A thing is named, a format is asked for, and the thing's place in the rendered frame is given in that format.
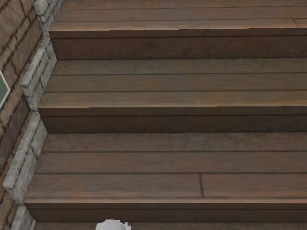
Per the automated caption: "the robot left thigh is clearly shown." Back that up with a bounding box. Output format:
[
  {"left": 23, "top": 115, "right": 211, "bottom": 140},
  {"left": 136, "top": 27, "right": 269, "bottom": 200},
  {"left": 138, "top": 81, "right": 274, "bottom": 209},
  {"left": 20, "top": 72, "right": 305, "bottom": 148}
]
[{"left": 97, "top": 219, "right": 131, "bottom": 230}]

